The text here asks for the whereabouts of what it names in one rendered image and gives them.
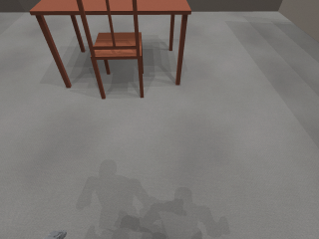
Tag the table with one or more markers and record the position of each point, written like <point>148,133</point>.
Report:
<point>117,7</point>

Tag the chair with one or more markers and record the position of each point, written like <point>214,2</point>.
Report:
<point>114,46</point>

